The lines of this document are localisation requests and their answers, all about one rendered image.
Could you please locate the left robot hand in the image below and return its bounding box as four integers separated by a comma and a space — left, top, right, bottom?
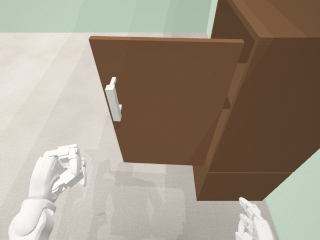
28, 144, 87, 203

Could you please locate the cupboard door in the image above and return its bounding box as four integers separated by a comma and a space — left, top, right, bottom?
88, 36, 245, 166

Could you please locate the right robot hand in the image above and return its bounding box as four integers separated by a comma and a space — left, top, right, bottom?
235, 197, 275, 240

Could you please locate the left robot forearm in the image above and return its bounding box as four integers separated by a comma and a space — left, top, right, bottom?
8, 198, 57, 240

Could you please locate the handle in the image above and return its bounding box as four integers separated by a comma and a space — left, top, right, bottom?
105, 77, 122, 122

